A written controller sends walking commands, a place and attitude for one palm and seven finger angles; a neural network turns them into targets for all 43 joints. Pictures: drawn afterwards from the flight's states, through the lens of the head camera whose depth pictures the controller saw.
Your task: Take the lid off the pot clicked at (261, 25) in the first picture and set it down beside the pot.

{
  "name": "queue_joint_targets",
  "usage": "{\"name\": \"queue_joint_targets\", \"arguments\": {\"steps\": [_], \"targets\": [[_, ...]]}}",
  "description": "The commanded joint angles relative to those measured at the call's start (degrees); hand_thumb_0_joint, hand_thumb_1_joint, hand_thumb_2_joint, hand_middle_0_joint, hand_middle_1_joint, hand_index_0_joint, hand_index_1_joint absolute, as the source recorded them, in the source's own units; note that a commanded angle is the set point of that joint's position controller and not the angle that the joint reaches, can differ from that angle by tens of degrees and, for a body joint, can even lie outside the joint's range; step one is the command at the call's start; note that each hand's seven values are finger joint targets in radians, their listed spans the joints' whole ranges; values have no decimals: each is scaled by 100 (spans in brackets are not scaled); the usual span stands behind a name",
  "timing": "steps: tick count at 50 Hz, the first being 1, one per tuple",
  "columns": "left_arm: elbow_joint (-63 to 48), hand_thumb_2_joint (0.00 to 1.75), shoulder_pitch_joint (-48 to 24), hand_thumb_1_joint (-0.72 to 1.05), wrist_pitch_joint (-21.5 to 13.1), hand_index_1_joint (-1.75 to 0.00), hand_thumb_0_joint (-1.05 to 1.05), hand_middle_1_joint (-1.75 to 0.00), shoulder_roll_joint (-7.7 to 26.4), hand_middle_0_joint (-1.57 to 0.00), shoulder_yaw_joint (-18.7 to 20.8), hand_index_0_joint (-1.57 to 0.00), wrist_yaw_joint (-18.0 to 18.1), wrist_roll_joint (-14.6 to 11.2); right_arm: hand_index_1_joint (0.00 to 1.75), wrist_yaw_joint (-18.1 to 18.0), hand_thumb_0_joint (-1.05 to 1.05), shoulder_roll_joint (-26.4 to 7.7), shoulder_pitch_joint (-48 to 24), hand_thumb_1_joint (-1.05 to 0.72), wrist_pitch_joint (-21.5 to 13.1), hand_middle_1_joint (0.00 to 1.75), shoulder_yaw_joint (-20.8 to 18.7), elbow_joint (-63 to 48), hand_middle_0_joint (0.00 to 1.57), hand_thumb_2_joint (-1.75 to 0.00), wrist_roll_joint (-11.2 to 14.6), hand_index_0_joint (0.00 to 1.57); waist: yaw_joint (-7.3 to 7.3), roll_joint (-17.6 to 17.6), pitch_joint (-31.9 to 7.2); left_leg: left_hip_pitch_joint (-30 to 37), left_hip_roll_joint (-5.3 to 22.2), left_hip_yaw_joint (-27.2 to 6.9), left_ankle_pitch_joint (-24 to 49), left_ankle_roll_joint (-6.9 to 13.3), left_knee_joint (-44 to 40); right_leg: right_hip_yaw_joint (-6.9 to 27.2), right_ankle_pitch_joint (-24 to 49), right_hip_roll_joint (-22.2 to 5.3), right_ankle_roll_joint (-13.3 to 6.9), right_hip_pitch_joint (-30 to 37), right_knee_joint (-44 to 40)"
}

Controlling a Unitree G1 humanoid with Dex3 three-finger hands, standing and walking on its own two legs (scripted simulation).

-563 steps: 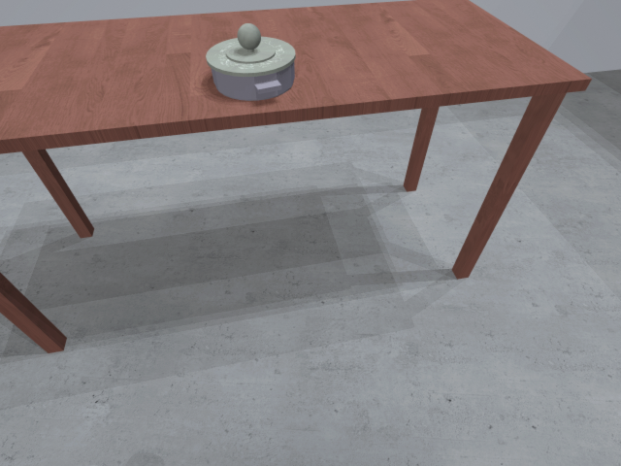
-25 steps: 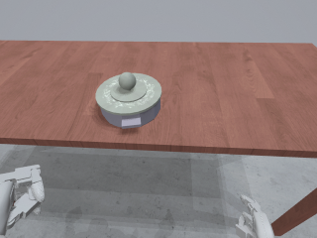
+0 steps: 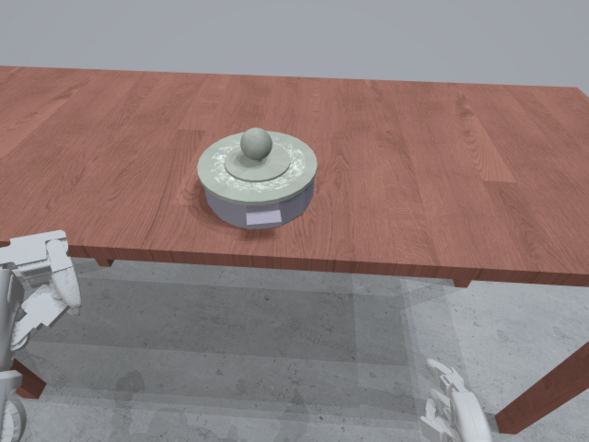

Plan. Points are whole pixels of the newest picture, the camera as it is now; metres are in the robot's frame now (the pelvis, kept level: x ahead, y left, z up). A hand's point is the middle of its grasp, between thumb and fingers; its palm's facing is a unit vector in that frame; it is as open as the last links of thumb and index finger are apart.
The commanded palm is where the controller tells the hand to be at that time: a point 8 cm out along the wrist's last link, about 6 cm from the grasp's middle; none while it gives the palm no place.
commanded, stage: reach forward and open the fingers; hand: left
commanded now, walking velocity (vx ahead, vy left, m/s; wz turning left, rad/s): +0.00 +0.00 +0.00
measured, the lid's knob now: (256, 144) +0.50 +0.14 +0.16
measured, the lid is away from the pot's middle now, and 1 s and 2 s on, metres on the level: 0.00 0.00 0.00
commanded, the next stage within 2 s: move the open hand above the knob in 1.14 s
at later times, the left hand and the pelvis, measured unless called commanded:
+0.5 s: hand (62, 274) +0.20 +0.27 +0.19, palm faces +0.22 -0.12 -0.97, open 3.4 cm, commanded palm +0.17 +0.26 +0.26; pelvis -0.04 -0.01 -0.01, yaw +2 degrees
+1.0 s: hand (75, 229) +0.24 +0.26 +0.22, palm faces -0.04 -0.02 -1.00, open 9.3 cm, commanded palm +0.20 +0.25 +0.30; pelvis -0.05 -0.01 -0.01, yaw +2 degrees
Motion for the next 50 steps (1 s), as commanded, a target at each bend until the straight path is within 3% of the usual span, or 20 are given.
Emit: {"name": "queue_joint_targets", "arguments": {"steps": [1,2,3,4,5,7,9,12,16,18,21,25,28,32,36,38,42,43,46,50], "targets": [[-1179,90,-666,90,-426,-150,0,-150,935,-130,733,-130,96,-71,30,-53,0,-722,-828,-90,-368,30,-296,-940,20,-90,-11,20,-25,230,-491,861,51,-198,144,-103,-393,-171,134,203,-131,-1079,-400],[-1096,90,-583,90,-402,-150,0,-150,1082,-130,925,-130,111,-92,30,-50,0,-715,-862,-90,-356,30,-293,-957,20,-90,-5,20,0,149,-539,868,49,-173,185,-101,-389,-165,176,228,-131,-1017,-409],[-1250,92,-774,87,247,-146,0,-146,2147,-129,440,-129,207,1923,30,75,0,-1043,-884,-90,41,30,-139,-1137,20,-90,-142,20,151,881,-618,32,-75,-202,172,-158,-267,-274,157,145,-102,-1103,396],[-1724,94,-1216,84,523,-143,0,-143,1474,-129,155,-129,235,1844,30,176,0,-807,-1071,-90,213,30,-159,-1426,20,-90,-60,20,99,1048,-466,-138,-56,-262,-25,-160,-374,-436,42,155,-169,-1217,532],[-1592,96,-1438,82,610,-139,0,-139,1418,-128,103,-128,263,1824,30,201,0,-832,-1074,-90,256,30,-176,-1381,20,-90,-53,20,46,951,-294,-238,-23,-305,-275,-149,-430,-476,-92,162,-177,-1347,562],[-1297,100,-602,77,1066,-132,0,-132,1946,-127,452,-127,287,2441,30,250,0,-885,-1105,-90,464,30,-211,-1546,20,-90,64,20,292,927,-457,-378,29,-290,-647,-146,-396,-371,-248,236,-198,-1221,682],[-1416,105,-1059,72,1349,-125,0,-125,2291,-126,443,-126,175,2861,30,241,0,-944,-1154,-90,752,30,-212,-1592,20,-90,72,20,291,447,-938,-274,-33,-154,-286,-99,-117,-290,-282,219,-202,-1231,770],[-810,111,-1734,64,1693,-115,0,-115,2505,-125,252,-125,-34,3385,30,239,0,-946,-1408,-90,926,30,-153,-1623,20,-90,231,20,165,-139,-948,-239,-63,-177,-347,-69,70,-234,-522,240,-145,-1489,597],[54,119,-2820,51,1884,-100,0,-100,2842,-122,-126,-122,-483,3950,30,152,0,-1072,-1398,-90,1008,30,-155,-1363,20,-90,288,20,112,-76,-1006,-65,-109,-249,-387,-33,33,-168,-621,184,-88,-1635,476],[-188,124,-3540,45,1950,-93,0,-93,2986,-120,-266,-120,-749,4058,30,149,0,-1049,-1556,-90,941,30,-121,-1420,20,-90,329,20,131,147,-1357,74,-163,-302,-194,-22,27,-125,-433,176,-106,-1444,505],[268,130,-3655,34,2092,-83,0,-83,2975,-117,-515,-117,-1155,4157,30,89,0,-1026,-1645,-90,884,30,-93,-1313,20,-90,350,20,159,240,-1090,119,-187,-324,-117,-19,-110,-142,-341,198,-105,-1451,395],[865,138,-4529,19,2158,-68,0,-68,3390,-113,-494,-113,-1647,4295,30,26,0,-1039,-1745,-90,871,30,-25,-1216,20,-90,377,20,113,268,-799,2,-222,-252,-258,-15,-223,-129,-539,194,-97,-1464,216],[698,145,-5073,8,2132,-58,0,-58,3820,-110,-347,-110,-1962,4396,30,39,0,-1024,-1857,-90,787,30,-1,-1289,20,-90,359,20,193,580,-1363,183,-297,-237,37,-1,-180,-40,-370,164,-144,-1186,238],[1243,153,-4825,-8,2170,-44,0,-44,3650,-105,-482,-105,-2386,4382,30,79,0,-1005,-1880,-90,794,30,-7,-1360,20,-90,421,20,169,374,-1198,181,-297,-186,159,-6,-202,-74,-222,252,-111,-1261,107],[1986,161,-5309,-23,2048,-29,0,-29,3591,-100,-729,-100,-2741,4314,30,12,0,-1101,-1735,-90,860,30,-14,-1268,20,-90,408,20,75,-17,-835,46,-357,-65,-232,42,-250,-146,-659,168,-21,-1541,-50],[1373,166,-6056,-30,1960,-22,0,-22,3821,-98,-704,-98,-2849,4307,30,14,0,-1090,-1790,-90,767,30,-16,-1402,20,-90,422,20,76,247,-1401,307,-418,-103,-111,79,-248,-84,-630,130,-57,-1320,-23],[1445,174,-6366,-44,1897,-8,0,-8,3940,-92,-691,-92,-2930,4327,30,-43,0,-1054,-1824,-90,617,30,-63,-1400,20,-90,429,20,57,512,-1454,449,-386,-176,-243,86,-298,-39,-762,231,-67,-1397,-64],[1655,174,-6773,-44,1860,-8,0,-8,4223,-92,-510,-92,-2967,4374,30,-69,0,-1101,-1667,-90,611,30,-55,-1311,20,-90,375,20,104,289,-1612,452,-439,-166,-119,93,-280,-27,-752,130,-88,-1281,-46],[2526,174,-6578,-44,1898,-8,0,-8,4035,-90,-584,-90,-3078,4397,30,-47,0,-1142,-1613,-90,720,30,-81,-1198,20,-90,389,20,102,19,-1031,160,-387,-127,-247,80,-363,-113,-788,170,-55,-1506,-74],[2114,174,-6701,-44,1902,-8,0,-8,3304,-89,-1221,-89,-3248,4222,30,71,0,-1068,-1675,-90,699,30,-101,-1343,20,-90,469,20,50,146,-1214,252,-381,-148,-313,77,-437,-170,-653,195,-51,-1432,21]]}}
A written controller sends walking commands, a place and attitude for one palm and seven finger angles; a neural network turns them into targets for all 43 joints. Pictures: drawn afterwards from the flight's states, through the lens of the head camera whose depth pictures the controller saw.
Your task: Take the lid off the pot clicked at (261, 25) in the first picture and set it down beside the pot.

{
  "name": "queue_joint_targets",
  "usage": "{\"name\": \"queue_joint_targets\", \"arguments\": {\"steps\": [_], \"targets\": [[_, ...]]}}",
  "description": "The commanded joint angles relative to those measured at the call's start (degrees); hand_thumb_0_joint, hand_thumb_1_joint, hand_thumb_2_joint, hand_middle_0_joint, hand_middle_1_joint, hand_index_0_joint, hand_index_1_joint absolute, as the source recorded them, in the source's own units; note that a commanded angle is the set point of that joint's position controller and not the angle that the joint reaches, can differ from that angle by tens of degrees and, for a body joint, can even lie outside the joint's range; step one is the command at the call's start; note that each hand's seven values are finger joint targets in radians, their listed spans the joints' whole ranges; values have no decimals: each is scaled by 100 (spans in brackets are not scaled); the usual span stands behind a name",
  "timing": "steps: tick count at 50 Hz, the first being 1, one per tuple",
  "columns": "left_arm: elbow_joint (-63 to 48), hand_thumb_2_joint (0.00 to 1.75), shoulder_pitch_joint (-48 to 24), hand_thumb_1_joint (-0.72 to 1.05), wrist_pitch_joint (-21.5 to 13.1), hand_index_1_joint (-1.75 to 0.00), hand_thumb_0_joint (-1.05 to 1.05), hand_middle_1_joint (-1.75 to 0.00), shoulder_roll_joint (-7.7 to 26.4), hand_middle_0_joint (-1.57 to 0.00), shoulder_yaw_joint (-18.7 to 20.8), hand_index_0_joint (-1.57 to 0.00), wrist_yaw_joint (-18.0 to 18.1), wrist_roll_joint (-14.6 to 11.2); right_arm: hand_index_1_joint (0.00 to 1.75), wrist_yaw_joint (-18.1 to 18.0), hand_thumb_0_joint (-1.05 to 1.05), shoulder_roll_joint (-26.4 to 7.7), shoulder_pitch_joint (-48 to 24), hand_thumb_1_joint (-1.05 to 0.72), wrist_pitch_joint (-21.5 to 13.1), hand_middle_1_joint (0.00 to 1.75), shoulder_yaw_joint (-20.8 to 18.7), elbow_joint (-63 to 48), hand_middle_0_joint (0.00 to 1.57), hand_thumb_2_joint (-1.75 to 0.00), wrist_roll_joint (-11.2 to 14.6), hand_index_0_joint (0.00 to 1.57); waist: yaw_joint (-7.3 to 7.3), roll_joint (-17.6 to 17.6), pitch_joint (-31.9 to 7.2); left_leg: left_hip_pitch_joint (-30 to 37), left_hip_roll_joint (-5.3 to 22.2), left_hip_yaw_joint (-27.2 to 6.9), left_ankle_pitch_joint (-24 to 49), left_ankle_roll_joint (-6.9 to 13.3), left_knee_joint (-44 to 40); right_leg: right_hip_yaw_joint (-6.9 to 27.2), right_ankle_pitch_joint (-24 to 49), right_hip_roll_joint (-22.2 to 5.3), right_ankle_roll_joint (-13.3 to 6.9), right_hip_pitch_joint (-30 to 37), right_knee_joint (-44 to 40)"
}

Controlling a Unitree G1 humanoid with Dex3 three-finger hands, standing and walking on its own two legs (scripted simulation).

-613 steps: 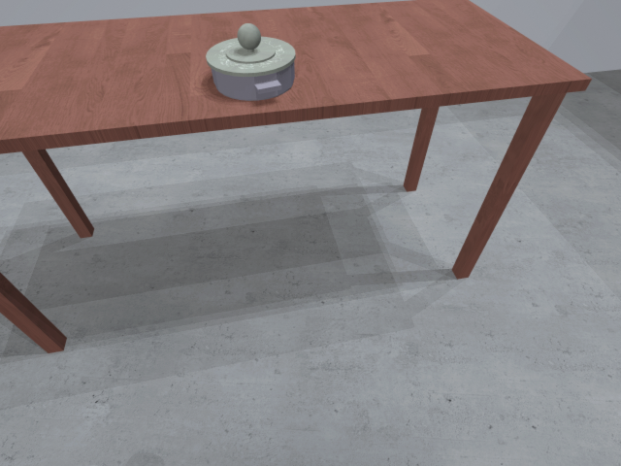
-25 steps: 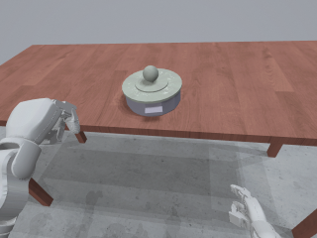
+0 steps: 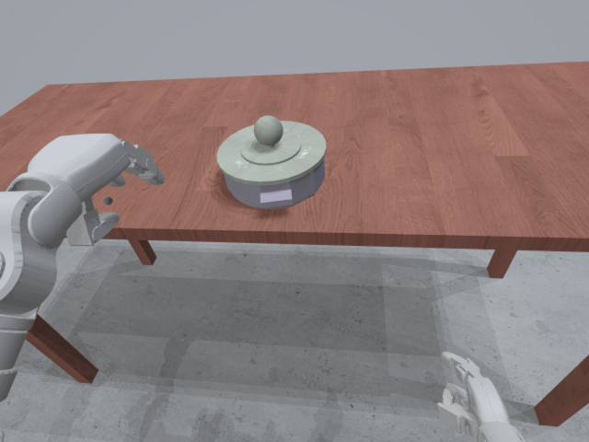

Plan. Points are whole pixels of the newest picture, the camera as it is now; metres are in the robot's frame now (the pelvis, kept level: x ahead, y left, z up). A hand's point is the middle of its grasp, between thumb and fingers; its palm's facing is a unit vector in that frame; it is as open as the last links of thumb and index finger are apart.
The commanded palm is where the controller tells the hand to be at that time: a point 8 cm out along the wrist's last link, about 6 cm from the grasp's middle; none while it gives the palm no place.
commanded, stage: reach forward and open the fingers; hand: left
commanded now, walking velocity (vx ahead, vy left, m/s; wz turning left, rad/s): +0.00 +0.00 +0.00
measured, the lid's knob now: (268, 130) +0.56 +0.13 +0.17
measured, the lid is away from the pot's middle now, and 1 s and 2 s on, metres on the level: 0.00 0.00 0.00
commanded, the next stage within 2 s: move the open hand above the knob in 0.14 s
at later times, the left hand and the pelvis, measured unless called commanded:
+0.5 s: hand (155, 166) +0.35 +0.22 +0.24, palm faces -0.03 -0.01 -1.00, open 10.1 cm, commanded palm +0.32 +0.22 +0.32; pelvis +0.01 +0.02 +0.00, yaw +0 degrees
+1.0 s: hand (207, 133) +0.42 +0.18 +0.24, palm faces -0.07 -0.07 -1.00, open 10.2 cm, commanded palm +0.39 +0.18 +0.32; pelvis +0.04 +0.01 +0.00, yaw -1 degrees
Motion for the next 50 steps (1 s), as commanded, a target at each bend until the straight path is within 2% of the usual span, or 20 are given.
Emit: {"name": "queue_joint_targets", "arguments": {"steps": [1,2,3,7,8,13,15,16,17,22,23,26,29,31,33,37,40,45,47,50], "targets": [[-916,174,-1949,-44,-3,-8,0,-8,956,-89,597,-89,47,-44,30,22,0,-504,-1270,-90,-392,30,-253,-1221,20,-90,18,20,40,-410,-1182,857,-352,81,-900,117,-366,82,-726,226,8,-592,-684],[-1072,174,-1664,-43,62,-8,0,-8,878,-89,592,-89,28,-30,30,52,0,-467,-1320,-90,-440,30,-242,-1337,20,-90,61,20,33,-434,-1345,941,-338,54,-815,125,-319,117,-610,293,-5,-545,-689],[-1495,174,-2303,-43,7,-8,0,-8,1291,-88,772,-88,5,39,30,39,0,-513,-1189,-90,-456,30,-238,-1311,20,-90,20,20,60,-308,-1747,1088,-397,69,-666,146,-315,153,-561,190,-33,-363,-646],[-650,174,-2683,-43,137,-8,0,-8,2075,-88,1468,-88,136,286,30,0,0,-624,-1147,-90,-376,30,-253,-1122,20,-90,-23,20,71,-365,-1288,802,-279,16,-851,92,-404,98,-782,317,-59,-573,-683],[-737,174,-3510,-42,103,-8,0,-8,2102,-87,1345,-87,126,330,30,-13,0,-595,-1128,-90,-380,30,-227,-1131,20,-90,-33,20,46,-343,-1467,857,-338,2,-813,101,-408,150,-801,222,-93,-490,-648],[-594,172,-3073,-42,231,-8,0,-8,930,-87,483,-87,-15,150,30,95,0,-501,-1075,-90,-365,30,-255,-1166,20,-90,54,20,14,-353,-1651,999,-313,-73,-820,93,-490,86,-447,276,-104,-465,-529],[-390,172,-2691,-42,332,-8,0,-8,48,-87,-283,-87,-68,59,30,146,0,-452,-1146,-90,-327,30,-235,-1161,20,-90,102,20,-85,-483,-1165,814,-239,-109,-1199,75,-576,-23,-563,306,-56,-719,-477],[-553,172,-2847,-42,353,-8,0,-8,8,-87,-358,-87,-54,106,30,155,0,-471,-1150,-90,-331,30,-243,-1172,20,-90,114,20,-101,-514,-1203,840,-230,-132,-1330,81,-629,-26,-575,320,-57,-724,-465],[-512,172,-2666,-42,429,-8,0,-8,62,-87,-265,-87,-44,167,30,176,0,-444,-1185,-90,-366,30,-221,-1271,20,-90,140,20,-85,-562,-1256,851,-233,-121,-1290,83,-566,4,-537,371,-79,-730,-477],[-961,172,-4661,-42,442,-8,0,-8,1719,-87,809,-87,271,514,30,62,0,-545,-1152,-90,-371,30,-194,-1090,20,-90,3,20,-13,-167,-1984,1091,-215,-183,-1121,59,-568,100,-712,382,-182,-499,-467],[-1005,172,-5331,-42,419,-8,0,-8,1639,-87,647,-87,287,590,30,55,0,-531,-1076,-90,-449,30,-200,-1076,20,-90,-21,20,-33,34,-2288,1257,-268,-210,-922,50,-586,124,-628,346,-221,-421,-445],[350,172,-4251,-42,602,-8,0,-8,734,-87,152,-87,256,488,30,129,0,-486,-958,-90,-279,30,-214,-881,20,-90,16,20,-25,-434,-1578,925,-209,-167,-829,35,-553,41,-493,344,-192,-625,-449],[658,172,-3603,-42,786,-8,0,-8,-263,-87,-628,-87,41,422,30,251,0,-470,-942,-90,-168,30,-225,-985,20,-90,86,20,-65,-758,-1417,858,-261,-39,-692,67,-503,12,-297,324,-177,-614,-473],[-34,172,-3679,-42,807,-8,0,-8,-456,-87,-845,-87,30,400,30,330,0,-463,-1075,-90,-156,30,-223,-1157,20,-90,119,20,-72,-622,-1694,954,-281,-16,-613,79,-455,2,-207,311,-154,-526,-406],[-818,172,-4441,-42,829,-8,0,-8,34,-87,-600,-87,36,517,30,318,0,-457,-1089,-90,-230,30,-210,-1273,20,-90,110,20,-91,-436,-2364,1312,-338,8,-217,129,-374,77,7,320,-180,-308,-417],[-265,172,-5462,-42,849,-8,0,-8,1277,-87,313,-87,277,703,30,168,0,-527,-999,-90,-262,30,-158,-1020,20,-90,7,20,-118,-518,-2048,1161,-261,-64,-281,93,-373,88,-250,369,-204,-460,-499],[959,172,-5351,-42,882,-8,0,-8,656,-87,-145,-87,258,692,30,132,0,-487,-833,-90,-220,30,-148,-811,20,-90,15,20,-163,-723,-1591,906,-289,18,-335,88,-422,30,-319,335,-188,-588,-527],[591,172,-4396,-42,1057,-8,0,-8,-763,-87,-1162,-87,-22,489,30,324,0,-401,-942,-90,-152,30,-188,-1087,20,-90,103,20,-159,-753,-2093,1183,-402,176,382,148,-169,20,484,313,-163,-339,-371],[546,172,-4532,-42,1124,-8,0,-8,-518,-87,-994,-87,-29,569,30,337,0,-455,-912,-90,-135,30,-188,-1128,20,-90,110,20,-204,-892,-2053,1183,-400,179,361,163,-137,20,503,341,-156,-379,-423],[666,172,-5768,-42,1100,-8,0,-8,529,-87,-378,-87,62,858,30,199,0,-511,-814,-90,-187,30,-177,-1009,20,-90,26,20,-223,-870,-2065,1130,-412,219,252,181,-181,112,317,307,-138,-376,-491]]}}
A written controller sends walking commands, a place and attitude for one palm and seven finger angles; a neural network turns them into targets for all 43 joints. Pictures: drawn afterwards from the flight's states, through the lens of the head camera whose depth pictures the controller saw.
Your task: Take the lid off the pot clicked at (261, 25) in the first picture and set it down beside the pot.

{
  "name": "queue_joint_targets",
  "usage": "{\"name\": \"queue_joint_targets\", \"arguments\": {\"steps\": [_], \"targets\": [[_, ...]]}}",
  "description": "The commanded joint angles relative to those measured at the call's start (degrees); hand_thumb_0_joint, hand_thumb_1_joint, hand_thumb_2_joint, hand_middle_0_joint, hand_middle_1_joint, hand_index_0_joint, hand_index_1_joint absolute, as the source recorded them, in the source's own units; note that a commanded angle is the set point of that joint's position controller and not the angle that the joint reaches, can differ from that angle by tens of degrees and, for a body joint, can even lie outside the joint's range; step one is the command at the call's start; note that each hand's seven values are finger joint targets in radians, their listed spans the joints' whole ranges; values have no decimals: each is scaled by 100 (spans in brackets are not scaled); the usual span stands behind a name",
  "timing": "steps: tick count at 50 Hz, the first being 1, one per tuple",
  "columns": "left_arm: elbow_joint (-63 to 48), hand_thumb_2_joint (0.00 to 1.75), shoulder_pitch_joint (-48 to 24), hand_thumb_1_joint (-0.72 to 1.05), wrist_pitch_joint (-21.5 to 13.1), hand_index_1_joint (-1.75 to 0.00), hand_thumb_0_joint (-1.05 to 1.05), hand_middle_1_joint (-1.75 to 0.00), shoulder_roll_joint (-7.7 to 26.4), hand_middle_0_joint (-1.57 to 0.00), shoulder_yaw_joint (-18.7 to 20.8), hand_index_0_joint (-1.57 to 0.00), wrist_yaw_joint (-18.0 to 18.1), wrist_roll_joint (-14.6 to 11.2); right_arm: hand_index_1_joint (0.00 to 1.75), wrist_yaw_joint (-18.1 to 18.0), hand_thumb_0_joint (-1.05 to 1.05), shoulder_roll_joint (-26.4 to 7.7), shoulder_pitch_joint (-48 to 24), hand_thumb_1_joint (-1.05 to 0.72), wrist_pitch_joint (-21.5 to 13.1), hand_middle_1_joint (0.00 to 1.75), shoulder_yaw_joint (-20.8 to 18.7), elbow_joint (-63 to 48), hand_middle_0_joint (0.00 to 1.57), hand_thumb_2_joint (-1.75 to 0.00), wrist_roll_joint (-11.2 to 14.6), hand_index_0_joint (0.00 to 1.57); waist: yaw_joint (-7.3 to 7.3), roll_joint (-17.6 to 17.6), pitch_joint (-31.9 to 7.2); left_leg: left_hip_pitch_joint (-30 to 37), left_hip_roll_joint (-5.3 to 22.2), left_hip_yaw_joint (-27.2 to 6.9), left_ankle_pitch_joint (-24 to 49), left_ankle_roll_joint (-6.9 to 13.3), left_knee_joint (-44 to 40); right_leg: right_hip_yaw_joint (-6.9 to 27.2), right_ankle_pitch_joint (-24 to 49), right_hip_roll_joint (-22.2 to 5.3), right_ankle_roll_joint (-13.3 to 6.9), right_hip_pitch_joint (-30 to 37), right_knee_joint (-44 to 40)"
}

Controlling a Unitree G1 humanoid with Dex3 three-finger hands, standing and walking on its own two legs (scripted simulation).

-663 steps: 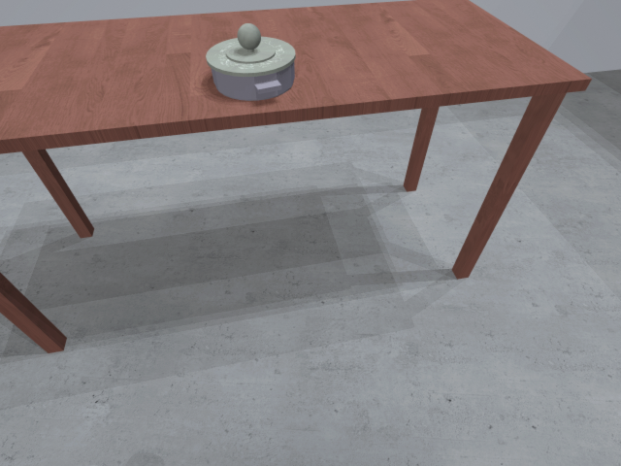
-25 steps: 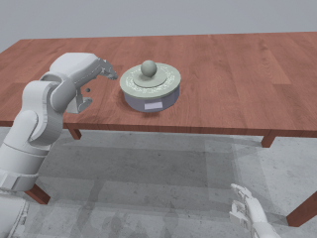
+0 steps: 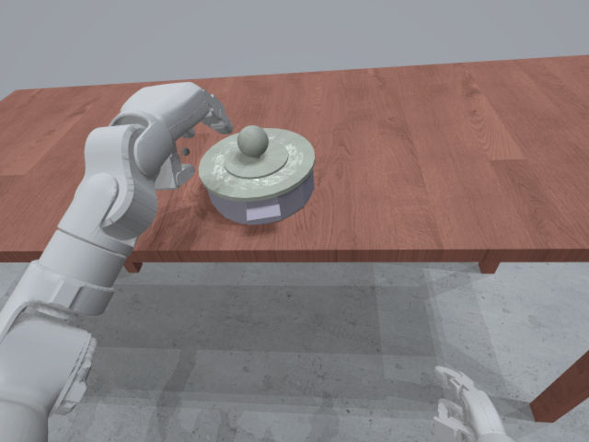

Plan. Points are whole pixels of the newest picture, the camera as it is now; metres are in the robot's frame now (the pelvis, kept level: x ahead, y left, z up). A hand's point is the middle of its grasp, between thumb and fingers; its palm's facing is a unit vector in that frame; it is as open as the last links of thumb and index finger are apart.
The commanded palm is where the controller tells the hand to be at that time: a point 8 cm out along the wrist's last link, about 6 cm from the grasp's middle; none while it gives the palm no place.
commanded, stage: move the open hand above the knob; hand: left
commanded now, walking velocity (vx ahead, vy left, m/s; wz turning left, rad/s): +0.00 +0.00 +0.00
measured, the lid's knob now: (252, 141) +0.52 +0.13 +0.16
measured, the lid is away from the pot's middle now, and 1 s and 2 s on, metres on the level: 0.00 0.00 0.00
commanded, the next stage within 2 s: lower the open fingers around the knob in 1.54 s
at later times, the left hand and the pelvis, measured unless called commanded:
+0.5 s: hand (220, 112) +0.45 +0.14 +0.26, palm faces -0.14 -0.07 -0.99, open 10.2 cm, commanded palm +0.43 +0.14 +0.31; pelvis +0.03 -0.01 +0.00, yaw -1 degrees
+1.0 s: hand (238, 96) +0.50 +0.13 +0.26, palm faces -0.19 -0.08 -0.98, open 10.2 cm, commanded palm +0.47 +0.13 +0.31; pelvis +0.04 +0.00 +0.00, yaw -1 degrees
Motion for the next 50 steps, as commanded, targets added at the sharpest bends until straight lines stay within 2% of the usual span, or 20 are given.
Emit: {"name": "queue_joint_targets", "arguments": {"steps": [1,3,7,9,10,12,13,15,17,18,22,24,26,28,33,35,39,43,45,50], "targets": [[-541,172,-3612,-42,-102,-8,0,-8,1842,-87,1210,-87,261,334,30,-170,0,-535,-957,-90,-349,30,-190,-952,20,-90,-72,20,-78,-745,-1670,1198,-249,79,401,91,-80,-79,472,447,-210,-251,-463],[-403,172,-4142,-42,-148,-8,0,-8,1988,-87,1280,-87,292,367,30,-212,0,-542,-834,-90,-420,30,-186,-905,20,-90,-87,20,-105,-723,-1799,1276,-275,76,448,105,-108,-19,525,459,-218,-206,-522],[503,172,-2962,-42,-8,-8,0,-8,1026,-87,744,-87,143,170,30,-147,0,-520,-825,-90,-355,30,-229,-878,20,-90,-64,20,-55,-734,-1719,1227,-304,126,691,109,24,-79,983,444,-229,-170,-411],[578,172,-3040,-42,75,-8,0,-8,811,-87,494,-87,27,275,30,-132,0,-511,-768,-90,-329,30,-225,-896,20,-90,-63,20,-81,-923,-1807,1219,-326,195,868,129,78,-66,1251,416,-205,-75,-368],[400,172,-3018,-42,85,-8,0,-8,1005,-87,648,-87,25,290,30,-113,0,-544,-774,-90,-304,30,-247,-934,20,-90,-56,20,-58,-832,-1922,1214,-319,214,910,132,108,-45,1348,392,-195,-12,-334],[88,172,-3244,-42,86,-8,0,-8,856,-87,481,-87,-7,280,30,-104,0,-529,-845,-90,-306,30,-235,-1032,20,-90,-45,20,-128,-792,-2065,1356,-345,186,1023,161,193,-42,1471,400,-201,-28,-311],[-136,172,-3877,-42,57,-8,0,-8,895,-87,411,-87,-21,353,30,-122,0,-511,-752,-90,-361,30,-216,-1023,20,-90,-45,20,-198,-721,-2166,1432,-379,194,1125,183,154,-15,1559,420,-196,-32,-358],[413,172,-4148,-42,111,-8,0,-8,1034,-87,469,-87,-12,393,30,-179,0,-526,-714,-90,-350,30,-200,-884,20,-90,-59,20,-255,-894,-1742,1305,-356,167,826,181,130,-47,1293,418,-167,-256,-387],[438,172,-4330,-42,79,-8,0,-8,1538,-87,890,-87,31,367,30,-228,0,-620,-624,-90,-391,30,-243,-839,20,-90,-107,20,-194,-932,-1904,1358,-371,121,853,215,170,4,1409,407,-173,-150,-403],[196,172,-4774,-42,25,-8,0,-8,1800,-87,1069,-87,22,465,30,-239,0,-591,-548,-90,-468,30,-246,-861,20,-90,-129,20,-160,-788,-2293,1478,-391,137,1107,218,146,74,1664,404,-181,51,-374],[1121,172,-3854,-42,170,-8,0,-8,793,-87,454,-87,-60,293,30,-171,0,-573,-498,-90,-379,30,-273,-762,20,-90,-112,20,-165,-896,-1931,1388,-359,156,1378,194,256,-62,1967,407,-219,-102,-260],[1443,172,-3817,-42,241,-8,0,-8,688,-87,331,-87,-114,416,30,-174,0,-576,-485,-90,-319,30,-261,-749,20,-90,-116,20,-197,-1077,-1712,1235,-351,215,1233,189,226,-47,1846,395,-196,-185,-271],[1110,172,-4218,-42,220,-8,0,-8,561,-87,159,-87,-90,454,30,-143,0,-560,-548,-90,-293,30,-246,-812,20,-90,-91,20,-242,-912,-1852,1275,-374,208,1128,184,211,-39,1709,392,-197,-210,-245],[526,172,-4801,-42,155,-8,0,-8,802,-87,328,-87,-52,478,30,-133,0,-559,-455,-90,-360,30,-279,-861,20,-90,-118,20,-264,-730,-2378,1543,-397,162,1381,211,254,20,1915,412,-208,-62,-238],[1249,172,-5511,-42,176,-8,0,-8,1124,-87,554,-87,-2,559,30,-211,0,-587,-223,-90,-412,30,-271,-646,20,-90,-163,20,-318,-963,-2315,1505,-375,127,1360,214,207,19,1920,427,-205,-129,-271],[1694,172,-5355,-42,207,-8,0,-8,572,-87,164,-87,6,498,30,-212,0,-529,-305,-90,-404,30,-252,-587,20,-90,-141,20,-349,-1008,-2096,1479,-355,120,1322,210,246,-41,1796,423,-214,-322,-196],[2120,172,-5243,-42,279,-8,0,-8,207,-87,-32,-87,7,548,30,-164,0,-571,-163,-90,-374,30,-309,-507,20,-90,-171,20,-402,-965,-2125,1486,-333,88,1447,186,264,-61,1804,440,-246,-393,-180],[2312,172,-5646,-42,258,-8,0,-8,739,-87,352,-87,47,683,30,-185,0,-657,76,-90,-329,30,-335,-448,20,-90,-219,20,-412,-1110,-2306,1372,-337,97,1306,195,187,-5,1815,413,-224,-255,-250],[2578,172,-5716,-42,237,-8,0,-8,684,-87,310,-87,52,673,30,-212,0,-610,38,-90,-301,30,-312,-422,20,-90,-208,20,-412,-1251,-2239,1284,-315,96,1207,204,181,-25,1720,393,-211,-264,-188],[2240,172,-5816,-42,112,-8,0,-8,424,-87,175,-87,108,648,30,-185,0,-559,135,-90,-359,30,-361,-511,20,-90,-215,20,-438,-877,-2567,1601,-284,26,1648,210,277,-17,1828,426,-246,-324,-130]]}}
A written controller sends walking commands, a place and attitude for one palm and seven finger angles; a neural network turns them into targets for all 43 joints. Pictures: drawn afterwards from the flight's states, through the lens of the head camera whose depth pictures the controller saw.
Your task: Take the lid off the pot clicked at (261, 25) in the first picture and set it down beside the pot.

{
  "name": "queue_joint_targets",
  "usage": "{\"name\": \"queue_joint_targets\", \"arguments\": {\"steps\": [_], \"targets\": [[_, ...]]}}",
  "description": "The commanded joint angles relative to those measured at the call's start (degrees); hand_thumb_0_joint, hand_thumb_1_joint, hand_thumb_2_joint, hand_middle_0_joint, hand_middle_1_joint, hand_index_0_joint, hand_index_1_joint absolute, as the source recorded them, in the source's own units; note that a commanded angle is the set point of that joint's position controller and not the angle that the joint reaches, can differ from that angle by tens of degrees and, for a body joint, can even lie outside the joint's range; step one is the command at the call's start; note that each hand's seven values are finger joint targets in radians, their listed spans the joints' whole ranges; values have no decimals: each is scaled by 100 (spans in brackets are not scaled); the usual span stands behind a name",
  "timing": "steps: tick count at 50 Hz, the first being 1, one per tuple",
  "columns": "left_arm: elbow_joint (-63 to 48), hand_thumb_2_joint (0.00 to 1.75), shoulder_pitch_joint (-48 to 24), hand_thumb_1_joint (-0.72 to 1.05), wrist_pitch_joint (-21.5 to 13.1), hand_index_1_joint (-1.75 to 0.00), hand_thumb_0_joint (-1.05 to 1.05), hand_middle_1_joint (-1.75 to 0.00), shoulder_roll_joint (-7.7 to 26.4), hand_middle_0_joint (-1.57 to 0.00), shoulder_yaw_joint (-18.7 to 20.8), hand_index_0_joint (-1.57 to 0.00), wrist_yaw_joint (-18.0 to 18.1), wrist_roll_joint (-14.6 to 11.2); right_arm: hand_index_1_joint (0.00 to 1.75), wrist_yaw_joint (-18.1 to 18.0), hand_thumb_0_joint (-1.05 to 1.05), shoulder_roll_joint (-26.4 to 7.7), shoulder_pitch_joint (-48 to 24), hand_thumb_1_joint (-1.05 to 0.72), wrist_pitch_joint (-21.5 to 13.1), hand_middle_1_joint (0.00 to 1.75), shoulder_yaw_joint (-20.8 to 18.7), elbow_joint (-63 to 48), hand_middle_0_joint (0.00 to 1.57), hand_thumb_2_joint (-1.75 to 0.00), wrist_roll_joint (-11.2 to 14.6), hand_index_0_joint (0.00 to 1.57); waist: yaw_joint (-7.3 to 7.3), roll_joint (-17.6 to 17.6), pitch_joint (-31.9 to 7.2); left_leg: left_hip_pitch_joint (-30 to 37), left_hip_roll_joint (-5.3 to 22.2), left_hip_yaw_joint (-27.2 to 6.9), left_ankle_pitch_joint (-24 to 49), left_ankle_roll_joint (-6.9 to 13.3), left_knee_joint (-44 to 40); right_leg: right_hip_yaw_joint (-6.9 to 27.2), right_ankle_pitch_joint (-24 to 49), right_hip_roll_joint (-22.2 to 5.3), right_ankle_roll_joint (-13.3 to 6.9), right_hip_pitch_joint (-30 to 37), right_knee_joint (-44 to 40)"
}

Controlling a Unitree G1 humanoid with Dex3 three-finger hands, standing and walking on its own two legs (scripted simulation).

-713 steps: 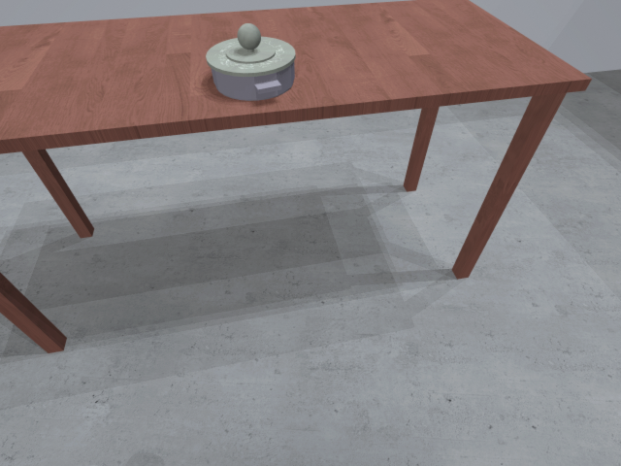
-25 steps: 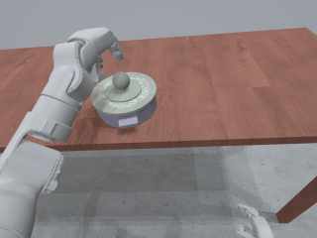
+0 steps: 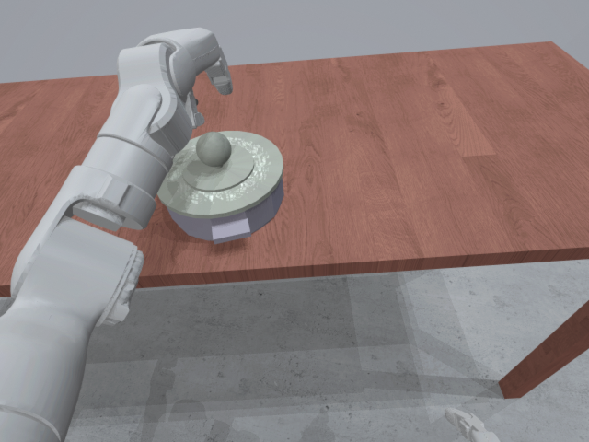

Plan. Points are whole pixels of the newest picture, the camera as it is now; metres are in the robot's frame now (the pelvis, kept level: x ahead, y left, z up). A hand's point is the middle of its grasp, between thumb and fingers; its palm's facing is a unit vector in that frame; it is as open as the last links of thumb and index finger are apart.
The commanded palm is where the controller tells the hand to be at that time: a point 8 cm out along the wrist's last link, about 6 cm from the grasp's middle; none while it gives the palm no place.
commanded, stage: move the open hand above the knob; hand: left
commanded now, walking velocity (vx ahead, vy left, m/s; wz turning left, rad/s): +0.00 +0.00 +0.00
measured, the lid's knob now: (213, 149) +0.48 +0.13 +0.16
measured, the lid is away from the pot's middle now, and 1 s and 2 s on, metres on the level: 0.00 0.00 0.00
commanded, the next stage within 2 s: lower the open fingers around the knob in 0.54 s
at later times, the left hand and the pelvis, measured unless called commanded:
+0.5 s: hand (187, 105) +0.45 +0.14 +0.26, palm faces -0.19 -0.07 -0.98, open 10.2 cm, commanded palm +0.43 +0.14 +0.31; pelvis -0.01 +0.00 +0.00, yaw +1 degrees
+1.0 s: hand (208, 119) +0.45 +0.12 +0.23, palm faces -0.25 -0.13 -0.96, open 10.2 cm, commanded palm +0.43 +0.13 +0.29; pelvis +0.00 -0.01 +0.00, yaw +0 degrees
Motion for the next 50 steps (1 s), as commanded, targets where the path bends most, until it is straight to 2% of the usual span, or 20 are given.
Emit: {"name": "queue_joint_targets", "arguments": {"steps": [1,5,7,9,12,13,16,18,20,23,27,29,35,38,40,42,43,46,47,50], "targets": [[-1132,172,-3231,-42,-124,-8,0,-8,1124,-87,573,-87,262,175,30,-29,0,-625,-382,-90,-285,30,-275,-860,20,-90,-15,20,23,-533,-2373,1861,-204,-119,1974,147,215,-170,2014,511,-291,-110,-135],[-715,172,-2913,-42,-49,-8,0,-8,1331,-87,783,-87,263,204,30,-23,0,-677,-282,-90,-227,30,-293,-794,20,-90,-14,20,54,-792,-2005,1580,-197,-95,1749,158,142,-196,1905,518,-288,-108,-188],[-1119,172,-2850,-42,-63,-8,0,-8,1242,-87,729,-87,280,112,30,-2,0,-714,-306,-90,-228,30,-329,-869,20,-90,-4,20,93,-529,-2170,1724,-173,-117,1981,156,177,-194,1998,507,-312,-44,-179],[-1415,172,-3095,-42,-89,-8,0,-8,799,-87,364,-87,274,131,30,29,0,-587,-393,-90,-306,30,-301,-939,20,-90,3,20,15,-333,-2287,1990,-164,-179,2196,153,240,-202,1865,543,-314,-242,-158],[-1103,172,-2722,-42,16,-8,0,-8,1262,-87,758,-87,285,110,30,-2,0,-738,-311,-90,-248,30,-345,-842,20,-90,-16,20,63,-608,-1994,1728,-185,-150,1800,166,163,-211,1819,542,-312,-172,-266],[-1269,172,-3136,-42,-45,-8,0,-8,1553,-87,922,-87,293,206,30,-11,0,-701,-270,-90,-269,30,-306,-854,20,-90,-25,20,53,-753,-2143,1699,-210,-139,1693,164,104,-185,1806,534,-289,-70,-265],[-936,172,-3297,-42,-42,-8,0,-8,1059,-87,472,-87,273,154,30,-55,0,-623,-424,-90,-255,30,-253,-801,20,-90,36,20,-32,-763,-1766,1582,-207,-118,1277,157,29,-220,1443,529,-277,-327,-277],[-1194,172,-3403,-42,-113,-8,0,-8,1294,-87,648,-87,330,187,30,-57,0,-654,-348,-90,-294,30,-293,-814,20,-90,-6,20,6,-596,-2149,1774,-203,-144,1306,156,56,-173,1431,521,-288,-228,-288],[-1142,172,-3508,-42,-149,-8,0,-8,1043,-87,432,-87,324,178,30,-74,0,-596,-431,-90,-322,30,-260,-814,20,-90,14,20,-43,-527,-2210,1847,-198,-153,1367,151,104,-174,1466,518,-297,-291,-232],[-537,172,-3306,-42,-67,-8,0,-8,1074,-87,447,-87,287,207,30,-88,0,-669,-333,-90,-259,30,-272,-674,20,-90,7,20,-92,-784,-1824,1571,-215,-163,1068,147,13,-191,1328,528,-286,-362,-343],[-575,172,-3371,-42,-111,-8,0,-8,920,-87,366,-87,280,66,30,-98,0,-677,-381,-90,-256,30,-279,-661,20,-90,-8,20,-82,-552,-1931,1635,-229,-154,1129,154,84,-199,1476,498,-300,-328,-287],[-741,172,-3503,-42,-176,-8,0,-8,991,-87,390,-87,275,175,30,-100,0,-615,-405,-90,-294,30,-265,-708,20,-90,-17,20,-76,-658,-2171,1753,-229,-147,1308,165,136,-145,1625,492,-285,-237,-243],[-201,172,-3194,-42,-4,-8,0,-8,984,-87,505,-87,234,-6,30,-93,0,-675,-325,-90,-214,30,-267,-591,20,-90,-17,20,-55,-823,-1765,1504,-232,-131,1180,168,60,-178,1649,480,-270,-247,-270],[-933,172,-3374,-42,-91,-8,0,-8,1163,-87,616,-87,249,19,30,-64,0,-663,-361,-90,-238,30,-278,-760,20,-90,-42,20,14,-606,-2339,1751,-230,-129,1544,169,125,-119,1962,461,-277,9,-206],[-518,172,-3090,-42,-15,-8,0,-8,743,-87,342,-87,231,-9,30,-76,0,-625,-373,-90,-208,30,-278,-703,20,-90,-18,20,-65,-798,-1985,1666,-212,-111,1503,190,176,-156,1876,483,-269,-220,-200],[-824,172,-2899,-42,-1,-8,0,-8,890,-87,470,-87,246,-77,30,-52,0,-710,-345,-90,-193,30,-326,-737,20,-90,-35,20,2,-697,-2062,1720,-215,-128,1563,191,181,-180,1945,497,-290,-136,-210],[-1013,172,-3051,-42,-41,-8,0,-8,1231,-87,729,-87,266,12,30,-57,0,-691,-331,-90,-216,30,-307,-782,20,-90,-51,20,35,-728,-2254,1740,-225,-128,1659,199,184,-127,2041,490,-277,-14,-192],[-672,172,-2993,-42,0,-8,0,-8,1116,-87,624,-87,257,8,30,-102,0,-655,-366,-90,-186,30,-283,-732,20,-90,-31,20,-10,-929,-1880,1562,-232,-56,1382,219,163,-141,1896,481,-243,-156,-210],[-656,172,-2753,-42,-4,-8,0,-8,1308,-87,796,-87,286,-34,30,-94,0,-732,-309,-90,-162,30,-316,-722,20,-90,-52,20,55,-817,-1929,1526,-222,-85,1421,209,173,-157,1936,480,-268,-79,-208],[-1009,172,-2918,-42,-61,-8,0,-8,1156,-87,689,-87,315,-6,30,-80,0,-630,-363,-90,-193,30,-293,-813,20,-90,-43,20,55,-698,-2209,1709,-215,-95,1647,210,226,-129,2049,480,-269,-34,-110]]}}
